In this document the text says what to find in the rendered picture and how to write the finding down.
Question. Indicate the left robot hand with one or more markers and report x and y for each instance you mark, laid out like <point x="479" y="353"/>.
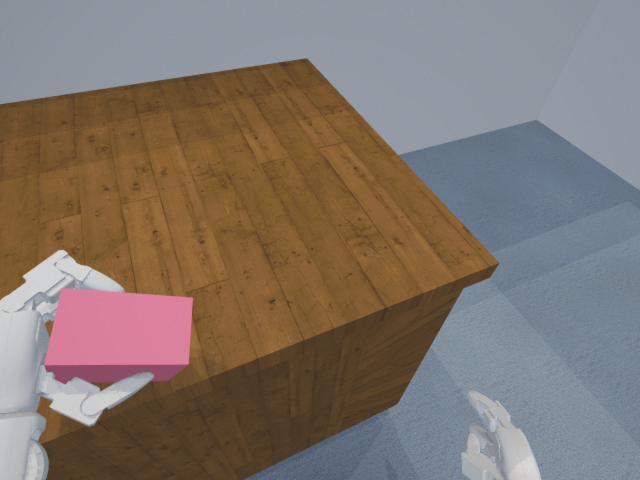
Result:
<point x="24" y="340"/>

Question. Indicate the robot left forearm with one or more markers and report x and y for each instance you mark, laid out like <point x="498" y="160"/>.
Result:
<point x="22" y="457"/>

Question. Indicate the sponge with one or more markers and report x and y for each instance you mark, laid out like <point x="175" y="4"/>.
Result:
<point x="104" y="336"/>

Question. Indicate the right robot hand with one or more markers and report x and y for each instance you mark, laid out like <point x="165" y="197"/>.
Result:
<point x="508" y="455"/>

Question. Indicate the table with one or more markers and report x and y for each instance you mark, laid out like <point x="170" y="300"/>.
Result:
<point x="320" y="265"/>

